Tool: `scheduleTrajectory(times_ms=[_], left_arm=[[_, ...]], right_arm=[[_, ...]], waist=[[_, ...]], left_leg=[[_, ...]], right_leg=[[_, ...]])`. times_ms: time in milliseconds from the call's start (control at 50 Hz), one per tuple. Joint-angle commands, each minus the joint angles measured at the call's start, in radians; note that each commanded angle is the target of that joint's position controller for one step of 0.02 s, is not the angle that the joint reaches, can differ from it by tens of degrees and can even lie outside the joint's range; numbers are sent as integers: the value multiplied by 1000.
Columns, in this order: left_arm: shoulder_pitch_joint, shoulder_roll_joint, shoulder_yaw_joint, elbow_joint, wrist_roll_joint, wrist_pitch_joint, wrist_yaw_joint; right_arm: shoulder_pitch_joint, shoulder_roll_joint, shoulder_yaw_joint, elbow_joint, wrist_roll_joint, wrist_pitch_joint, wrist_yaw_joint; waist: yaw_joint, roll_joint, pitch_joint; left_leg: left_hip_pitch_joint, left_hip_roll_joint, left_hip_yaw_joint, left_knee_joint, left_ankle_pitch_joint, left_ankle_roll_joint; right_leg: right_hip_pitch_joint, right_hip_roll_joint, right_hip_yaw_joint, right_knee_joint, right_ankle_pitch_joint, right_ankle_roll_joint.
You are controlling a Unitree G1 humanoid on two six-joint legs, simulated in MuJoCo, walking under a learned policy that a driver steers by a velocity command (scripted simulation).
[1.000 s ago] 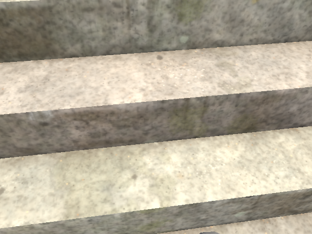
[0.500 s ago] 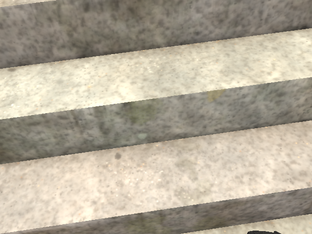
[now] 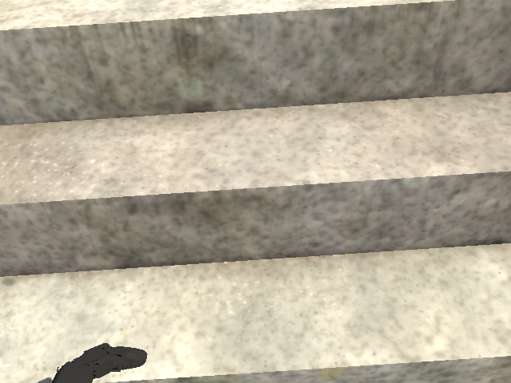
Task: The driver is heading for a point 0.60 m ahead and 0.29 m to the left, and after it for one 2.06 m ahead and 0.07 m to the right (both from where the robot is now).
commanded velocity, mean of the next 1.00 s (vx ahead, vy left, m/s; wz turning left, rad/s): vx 0.50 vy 0.00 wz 0.59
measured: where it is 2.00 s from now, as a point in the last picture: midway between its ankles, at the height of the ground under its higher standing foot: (157, 132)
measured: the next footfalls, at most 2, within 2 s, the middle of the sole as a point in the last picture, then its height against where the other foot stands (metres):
right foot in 0.10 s outside the picture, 0.20 m higher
left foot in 0.70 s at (228, 326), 0.21 m higher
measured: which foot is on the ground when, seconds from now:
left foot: down 0.00-0.18, up 0.20-0.68, down 0.70-1.00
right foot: up 0.00-0.08, down 0.10-0.72, up 0.74-1.00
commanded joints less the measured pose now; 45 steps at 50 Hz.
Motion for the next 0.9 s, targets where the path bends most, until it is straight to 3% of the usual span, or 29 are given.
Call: scheduleTrajectory(times_ms=[20,40,80,100,120,140,180,200,220,240,280,320,360,420,440,500,580,600,620,640,660,700,720,740,760,780,800,840,900], left_arm=[[-182,29,-18,-110,-17,-24,36],[-288,16,-32,-160,3,-22,34],[-473,3,-46,-257,13,-21,40],[-458,-24,-51,-266,11,-15,40],[-472,-98,-68,-282,-49,6,9],[-227,-27,-41,-137,-99,13,-11],[302,198,73,54,-91,25,8],[466,270,88,177,9,39,-11],[466,273,106,220,57,29,-19],[358,184,86,247,12,17,-15],[240,-77,26,307,-47,-10,-3],[128,-221,-3,335,-43,-27,9],[159,-214,4,363,-3,-53,18],[184,-154,0,325,48,-101,-2],[237,-117,2,336,42,-97,-10],[531,-115,-34,454,75,-108,-28],[696,-108,-50,531,110,-108,-50],[747,-120,-60,576,114,-107,-62],[603,-57,-48,523,65,-118,-85],[765,29,-20,611,38,-115,-115],[746,140,-4,598,0,-127,-133],[691,260,35,555,-13,-133,-144],[584,279,60,540,41,-114,-166],[563,159,48,455,121,-100,-174],[478,131,80,467,25,-86,-184],[424,70,98,436,-33,-87,-166],[404,-14,83,436,-27,-94,-138],[361,-70,55,353,13,-80,-86],[289,-98,15,252,-18,-50,-52]], right_arm=[[-35,-34,-7,-42,-11,-84,-28],[72,-75,-5,-7,-24,-78,-15],[157,-113,-23,-7,1,-83,-35],[30,-133,-30,-51,27,-74,-40],[62,-261,-79,-33,76,-51,-14],[64,-229,-67,-31,23,-55,1],[-104,-173,-79,-98,-36,-80,31],[-35,-62,-69,-41,-30,-80,32],[-39,-21,-65,-8,39,-82,41],[-65,3,-59,-5,71,-81,36],[-192,-37,-46,-72,61,-41,20],[-218,-7,-18,-79,47,-3,10],[-273,31,18,-132,45,18,8],[-452,-34,26,-225,51,23,9],[-456,-28,36,-224,44,40,18],[-541,-26,50,-301,59,41,-11],[-856,-23,74,-492,59,66,-12],[-973,-15,80,-560,58,102,-19],[-1013,-17,82,-616,47,146,10],[-1143,-67,62,-688,109,189,18],[-1005,-48,75,-669,91,225,41],[-624,-103,42,-529,82,203,10],[-263,-138,7,-371,86,193,-15],[37,-196,-20,-207,54,159,-11],[147,-262,-56,-162,-27,143,-17],[101,-271,-77,-149,-37,100,-31],[-62,-220,-67,-143,0,59,-32],[-276,9,2,-110,3,21,-7],[-338,49,18,-56,12,-26,11]], waist=[[21,55,111],[8,-52,62],[-49,43,-4],[14,58,-39],[79,177,-40],[113,36,-201],[369,-203,-336],[341,-430,-239],[297,-284,-55],[199,-185,28],[146,33,14],[70,20,20],[42,37,33],[17,72,24],[40,-59,36],[87,6,174],[95,-27,192],[100,-52,192],[1,-116,153],[23,-145,109],[-61,-302,119],[-169,-306,44],[-273,-238,-13],[-288,95,-278],[-270,251,-271],[-203,129,-69],[-109,83,101],[58,7,87],[186,73,177]], left_leg=[[-100,219,-396,-406,93,177],[8,201,-413,-373,169,151],[143,217,-399,-377,352,145],[-24,239,-364,-465,332,137],[-278,361,-479,-701,660,262],[-133,339,-381,-518,1230,223],[-379,168,-304,-70,1249,142],[-434,-7,-294,512,534,121],[-575,-36,-320,1010,544,138],[-691,1,-304,1210,536,174],[-749,62,-307,1204,500,204],[-784,116,-293,1177,430,193],[-884,121,-202,1253,366,185],[-703,158,24,1007,502,161],[-750,159,52,1278,413,163],[-1195,130,-62,1475,257,226],[-1171,215,194,1153,249,237],[-1051,235,259,1009,279,222],[-605,200,428,822,263,198],[-464,89,444,796,72,160],[-414,89,509,656,58,137],[-294,-24,492,368,65,117],[51,3,257,274,162,164],[617,98,-234,147,251,314],[486,295,-642,-255,231,404],[272,333,-690,-411,-135,298],[74,330,-675,-418,-211,278],[-39,279,-573,-431,-239,280],[-179,270,-292,-475,64,224]], right_leg=[[-127,-18,-117,254,-258,10],[-154,-66,-150,-13,-110,13],[-134,-100,-183,-351,-285,11],[144,-111,-219,-616,-342,23],[521,-16,-330,-734,-605,134],[765,17,-253,-807,-147,117],[1181,-163,234,-1238,15,-25],[1098,-319,623,-1434,104,-155],[979,-345,656,-1425,270,-157],[932,-330,424,-1366,304,-99],[984,-324,242,-1377,283,-33],[971,-276,108,-1446,300,21],[987,-254,-42,-1533,360,19],[818,-172,-338,-1706,391,34],[844,-224,-281,-1757,418,-36],[1193,-323,-226,-1748,382,-51],[1209,-290,-322,-1903,428,-32],[1119,-293,-339,-1947,651,-36],[782,-293,-422,-2018,1196,-66],[733,-297,-381,-1998,1843,-58],[933,-372,-402,-1915,2365,-40],[1257,-399,-361,-1621,2809,72],[988,-410,-302,-1307,2783,105],[440,-246,-139,-925,1769,113],[396,46,-92,-327,528,80],[261,61,30,-40,532,52],[177,18,12,76,582,57],[70,16,47,209,576,-15],[-95,-16,-74,483,229,-26]])
Keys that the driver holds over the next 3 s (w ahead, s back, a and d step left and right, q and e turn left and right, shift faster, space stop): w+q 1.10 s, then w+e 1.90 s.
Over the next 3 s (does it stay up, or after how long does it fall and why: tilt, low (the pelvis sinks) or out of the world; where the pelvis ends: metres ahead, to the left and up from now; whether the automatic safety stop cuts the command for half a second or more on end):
stays up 1.23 0.28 1.07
